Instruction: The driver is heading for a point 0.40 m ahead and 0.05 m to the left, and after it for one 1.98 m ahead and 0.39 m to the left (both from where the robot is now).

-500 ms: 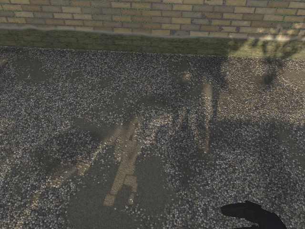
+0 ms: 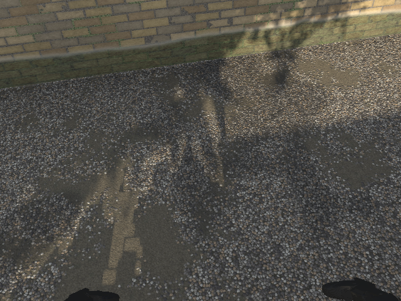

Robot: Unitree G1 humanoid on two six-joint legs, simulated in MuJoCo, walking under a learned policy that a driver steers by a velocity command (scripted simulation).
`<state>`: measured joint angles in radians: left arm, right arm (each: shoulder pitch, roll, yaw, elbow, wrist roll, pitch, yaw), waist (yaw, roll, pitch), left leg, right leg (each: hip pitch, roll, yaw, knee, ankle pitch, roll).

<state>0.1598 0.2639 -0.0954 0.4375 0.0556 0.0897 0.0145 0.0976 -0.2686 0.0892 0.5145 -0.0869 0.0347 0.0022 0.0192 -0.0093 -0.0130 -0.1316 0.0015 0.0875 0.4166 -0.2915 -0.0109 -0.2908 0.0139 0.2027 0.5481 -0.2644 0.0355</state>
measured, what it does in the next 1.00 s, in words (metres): stands, turning left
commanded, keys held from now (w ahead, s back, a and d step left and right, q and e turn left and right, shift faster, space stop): w+e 0.10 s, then w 0.02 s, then w+q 0.82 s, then w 0.06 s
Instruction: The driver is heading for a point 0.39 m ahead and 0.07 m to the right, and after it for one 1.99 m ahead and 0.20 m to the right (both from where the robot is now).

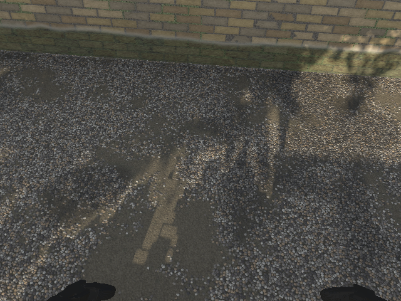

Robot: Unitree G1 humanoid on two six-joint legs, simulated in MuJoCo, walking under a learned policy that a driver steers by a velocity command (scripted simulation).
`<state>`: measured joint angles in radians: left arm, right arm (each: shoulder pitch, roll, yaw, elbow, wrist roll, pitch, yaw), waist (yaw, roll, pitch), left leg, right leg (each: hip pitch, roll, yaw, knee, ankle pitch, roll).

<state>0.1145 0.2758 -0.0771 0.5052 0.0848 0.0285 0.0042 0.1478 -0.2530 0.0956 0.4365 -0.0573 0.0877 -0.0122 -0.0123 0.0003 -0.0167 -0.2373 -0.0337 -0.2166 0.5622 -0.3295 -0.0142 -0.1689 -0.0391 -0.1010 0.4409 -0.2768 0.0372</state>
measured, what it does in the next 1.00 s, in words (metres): stands, turning right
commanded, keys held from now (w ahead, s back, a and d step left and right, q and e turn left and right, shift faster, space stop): w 0.02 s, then w+e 0.50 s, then e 0.32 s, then q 0.02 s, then no key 0.14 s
